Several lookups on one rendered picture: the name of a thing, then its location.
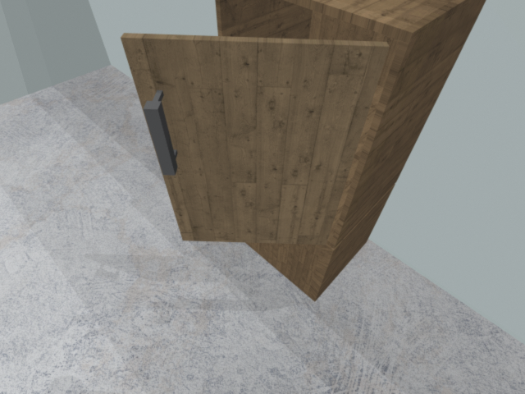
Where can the handle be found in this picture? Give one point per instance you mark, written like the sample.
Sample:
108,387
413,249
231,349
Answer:
157,125

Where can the cupboard door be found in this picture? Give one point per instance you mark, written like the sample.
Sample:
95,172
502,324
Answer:
266,129

